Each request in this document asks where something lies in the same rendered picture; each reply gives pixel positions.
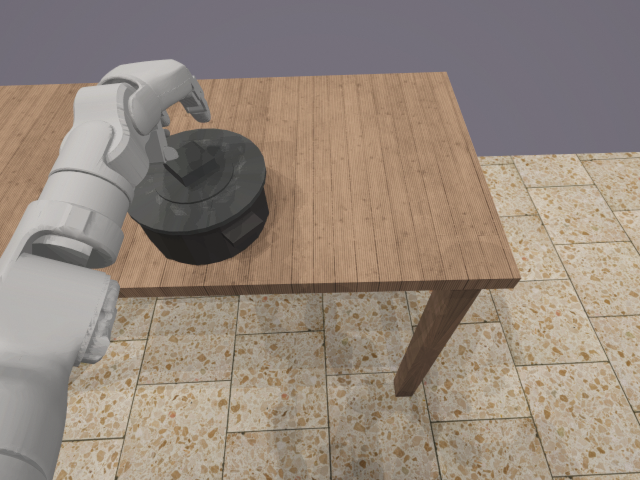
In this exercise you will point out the knob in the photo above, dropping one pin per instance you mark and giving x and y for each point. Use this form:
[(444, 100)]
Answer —
[(192, 164)]

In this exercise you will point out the robot left hand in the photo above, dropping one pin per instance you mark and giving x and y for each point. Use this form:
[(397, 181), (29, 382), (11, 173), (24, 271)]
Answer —
[(172, 82)]

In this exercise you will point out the robot left forearm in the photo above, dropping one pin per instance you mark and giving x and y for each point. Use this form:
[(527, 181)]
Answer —
[(79, 214)]

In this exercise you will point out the table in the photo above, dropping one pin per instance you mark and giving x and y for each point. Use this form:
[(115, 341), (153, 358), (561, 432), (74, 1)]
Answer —
[(372, 185)]

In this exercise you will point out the lid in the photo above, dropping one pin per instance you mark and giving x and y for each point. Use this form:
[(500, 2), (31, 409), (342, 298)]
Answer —
[(164, 205)]

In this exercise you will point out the left robot upper arm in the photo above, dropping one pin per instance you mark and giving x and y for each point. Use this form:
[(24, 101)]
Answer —
[(53, 316)]

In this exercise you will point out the pot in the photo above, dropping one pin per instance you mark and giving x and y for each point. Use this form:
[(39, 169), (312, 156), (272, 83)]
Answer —
[(218, 244)]

